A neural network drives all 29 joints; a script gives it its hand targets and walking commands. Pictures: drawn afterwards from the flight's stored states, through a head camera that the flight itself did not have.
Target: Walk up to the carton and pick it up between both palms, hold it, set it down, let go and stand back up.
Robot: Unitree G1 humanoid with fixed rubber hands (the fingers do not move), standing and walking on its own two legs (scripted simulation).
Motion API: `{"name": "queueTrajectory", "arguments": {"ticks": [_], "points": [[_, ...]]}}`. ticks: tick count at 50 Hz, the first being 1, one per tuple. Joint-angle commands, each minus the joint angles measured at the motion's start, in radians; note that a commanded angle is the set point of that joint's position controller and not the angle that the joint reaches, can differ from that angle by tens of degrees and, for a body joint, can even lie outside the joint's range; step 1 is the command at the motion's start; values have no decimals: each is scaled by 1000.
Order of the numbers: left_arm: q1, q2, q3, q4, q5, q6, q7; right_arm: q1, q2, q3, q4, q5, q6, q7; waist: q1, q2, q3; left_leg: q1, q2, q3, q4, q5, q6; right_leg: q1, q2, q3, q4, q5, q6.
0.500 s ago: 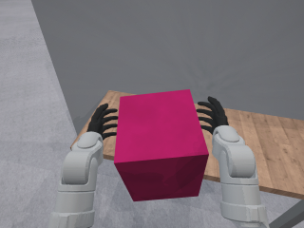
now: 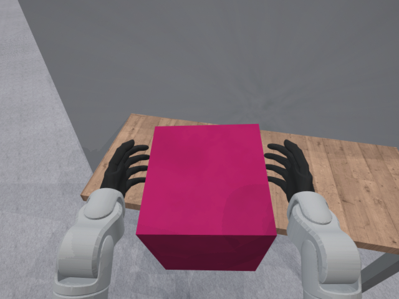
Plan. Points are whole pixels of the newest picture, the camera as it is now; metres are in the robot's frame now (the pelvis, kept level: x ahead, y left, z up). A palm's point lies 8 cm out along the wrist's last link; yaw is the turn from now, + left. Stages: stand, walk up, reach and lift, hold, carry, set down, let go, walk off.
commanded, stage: hold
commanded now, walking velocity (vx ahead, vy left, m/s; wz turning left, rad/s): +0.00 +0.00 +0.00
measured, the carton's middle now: (208, 203) +0.32 -0.01 +0.04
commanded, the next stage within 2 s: none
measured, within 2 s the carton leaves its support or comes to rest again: neither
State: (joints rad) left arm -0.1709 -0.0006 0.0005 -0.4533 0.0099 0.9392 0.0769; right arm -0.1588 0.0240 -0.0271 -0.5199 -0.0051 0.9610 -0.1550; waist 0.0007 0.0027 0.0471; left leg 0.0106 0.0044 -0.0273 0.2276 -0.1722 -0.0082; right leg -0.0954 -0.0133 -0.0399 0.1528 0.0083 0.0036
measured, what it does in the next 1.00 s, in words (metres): stands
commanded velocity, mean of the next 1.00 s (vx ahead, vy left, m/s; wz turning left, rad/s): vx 0.00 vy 0.00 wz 0.00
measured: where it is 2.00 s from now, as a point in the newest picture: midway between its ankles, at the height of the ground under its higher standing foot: outside the picture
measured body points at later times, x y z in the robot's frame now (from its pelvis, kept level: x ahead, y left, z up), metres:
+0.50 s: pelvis -0.01 +0.01 -0.01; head -0.04 +0.01 +0.44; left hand +0.31 +0.16 +0.13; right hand +0.32 -0.14 +0.15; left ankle -0.03 +0.12 -0.75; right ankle +0.06 -0.12 -0.75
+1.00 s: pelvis +0.00 +0.00 +0.00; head +0.00 +0.01 +0.45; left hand +0.32 +0.15 +0.15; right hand +0.31 -0.15 +0.17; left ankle -0.03 +0.12 -0.75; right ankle +0.06 -0.12 -0.75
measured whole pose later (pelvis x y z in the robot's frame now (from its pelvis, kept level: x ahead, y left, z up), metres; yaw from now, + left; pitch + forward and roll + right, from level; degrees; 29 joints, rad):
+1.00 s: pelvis +0.00 +0.00 +0.00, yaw +0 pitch -2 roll +0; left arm -0.27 -0.02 0.04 -0.38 0.03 0.93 0.08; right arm -0.29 0.02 -0.07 -0.42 -0.01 0.95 -0.15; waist 0.00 -0.01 0.03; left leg -0.03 0.00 -0.02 0.26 -0.18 -0.01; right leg -0.14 -0.02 -0.03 0.19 -0.01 0.01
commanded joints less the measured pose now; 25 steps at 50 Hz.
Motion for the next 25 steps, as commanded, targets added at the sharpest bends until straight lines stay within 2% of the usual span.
{"name": "queueTrajectory", "arguments": {"ticks": [1,2,4,5,6,7,8,10,11,12,13,14,15,16,17,18,19,20,22,25], "points": [[-401,-136,-271,-210,-181,-60,-115,-405,166,335,-238,192,-27,140,17,-71,-323,-187,-31,23,-17,108,6,332,3,40,80,69,19],[-406,-126,-266,-196,-177,-55,-111,-413,125,304,-228,180,-23,135,5,-47,-309,-192,-34,28,3,100,2,295,1,42,83,44,7],[-390,-67,-213,-107,-171,-50,-100,-429,37,255,-167,164,-29,131,10,-54,-272,-251,-31,29,19,35,-8,265,6,25,88,-26,-1],[-395,-59,-193,-115,-173,-46,-95,-426,19,227,-158,164,-26,132,8,-34,-291,-242,-34,43,34,30,-10,254,-1,35,89,-50,-6],[-406,-17,-162,-71,-165,-49,-88,-443,-8,199,-101,166,-28,132,15,-32,-277,-260,-30,45,23,-2,-7,234,5,27,89,-76,-7],[-429,-5,-145,-79,-152,-39,-80,-440,-28,169,-59,163,-17,132,12,-3,-309,-256,-31,44,44,-26,-16,238,0,35,92,-87,-12],[-444,36,-106,-71,-154,-54,-75,-450,-65,132,-47,163,-37,133,20,-6,-296,-294,-30,43,56,-48,-16,231,-3,26,105,-90,-23],[-514,14,-97,-48,-163,-43,-65,-539,-40,111,-5,168,-30,140,17,13,-347,-282,-13,44,51,-79,-13,233,-9,29,144,-88,-25],[-528,17,-85,-47,-156,-38,-64,-558,-50,90,9,166,-26,146,16,38,-370,-263,-13,48,94,-74,-16,218,-20,40,145,-78,-31],[-537,12,-81,-41,-158,-31,-61,-554,-59,71,37,154,-24,150,12,28,-370,-273,-16,34,83,-88,-18,201,-1,21,161,-79,-33],[-526,21,-60,-56,-156,-35,-54,-542,-78,48,19,155,-33,149,19,44,-388,-263,-12,38,102,-89,-20,196,-12,24,176,-43,-46],[-520,-11,-69,-22,-154,-36,-55,-530,-44,56,71,149,-34,152,18,55,-385,-246,-13,40,110,-108,-22,185,-13,29,179,-36,-51],[-519,-41,-69,-27,-160,-42,-55,-552,-29,63,24,149,-48,151,10,-1,-367,-264,-5,25,126,-75,-19,182,-17,23,183,-24,-53],[-495,-77,-75,73,-144,-59,-60,-539,-5,69,119,119,-67,162,20,-10,-303,-307,2,11,110,-98,-11,167,-11,24,198,-28,-47],[-529,-97,-79,145,-129,-48,-69,-582,15,72,164,101,-59,167,15,-17,-301,-307,-7,32,103,-71,-9,155,-8,22,195,-50,-31],[-556,-104,-72,100,-129,-63,-73,-622,17,67,119,109,-72,172,13,-16,-334,-290,-17,44,141,-79,-13,138,-21,31,189,-67,-37],[-535,-162,-103,188,-113,-65,-81,-594,74,93,216,93,-77,182,8,-28,-272,-324,-15,27,113,-94,-12,133,-5,20,197,-71,-39],[-583,-192,-124,128,-123,-87,-91,-621,108,105,195,88,-92,190,6,-7,-323,-300,-7,29,102,-69,-5,151,-1,19,214,-71,-31],[-679,-227,-151,54,-127,-105,-97,-712,145,135,101,97,-112,193,9,-18,-365,-311,-4,6,81,-28,1,196,4,16,212,-13,-24],[-738,-277,-205,9,-141,-126,-109,-762,208,186,48,120,-132,189,13,-13,-428,-302,0,25,74,54,11,215,14,12,223,15,-8]]}}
